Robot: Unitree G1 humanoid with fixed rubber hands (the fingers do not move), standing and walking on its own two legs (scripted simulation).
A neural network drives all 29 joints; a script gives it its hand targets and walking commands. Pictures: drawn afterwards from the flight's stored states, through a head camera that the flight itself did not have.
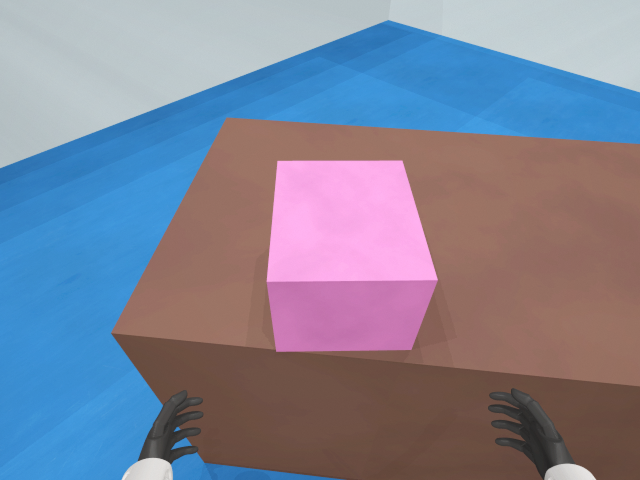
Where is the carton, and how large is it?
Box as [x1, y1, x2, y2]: [267, 161, 437, 351]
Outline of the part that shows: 277,161 267,272 267,287 276,351 411,349 437,279 402,161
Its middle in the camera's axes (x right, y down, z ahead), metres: +0.04 +0.01 +0.61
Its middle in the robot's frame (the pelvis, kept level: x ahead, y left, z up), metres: +0.44 -0.01 +0.02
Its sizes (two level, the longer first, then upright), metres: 0.249 0.205 0.171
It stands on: a pedestal, 0.72 m high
